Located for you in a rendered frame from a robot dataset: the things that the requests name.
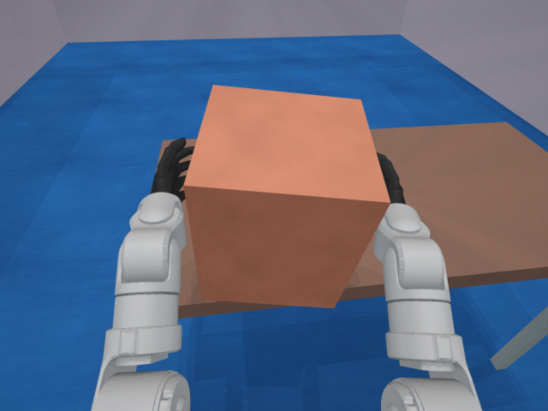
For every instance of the robot left upper arm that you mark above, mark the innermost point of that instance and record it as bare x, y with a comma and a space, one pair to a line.
144, 391

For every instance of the right robot hand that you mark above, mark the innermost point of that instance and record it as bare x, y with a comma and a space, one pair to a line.
391, 179

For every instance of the right robot forearm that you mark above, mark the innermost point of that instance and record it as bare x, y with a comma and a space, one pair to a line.
422, 334

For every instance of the left robot forearm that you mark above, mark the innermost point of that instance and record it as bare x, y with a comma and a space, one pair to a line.
148, 284

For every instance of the robot right upper arm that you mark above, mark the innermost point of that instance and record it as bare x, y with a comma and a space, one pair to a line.
427, 394

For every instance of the left robot hand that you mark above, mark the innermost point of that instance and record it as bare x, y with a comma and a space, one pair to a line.
167, 177

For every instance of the table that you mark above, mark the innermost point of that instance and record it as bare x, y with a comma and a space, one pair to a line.
482, 191

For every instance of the carton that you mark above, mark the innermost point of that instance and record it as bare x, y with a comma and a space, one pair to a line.
284, 192

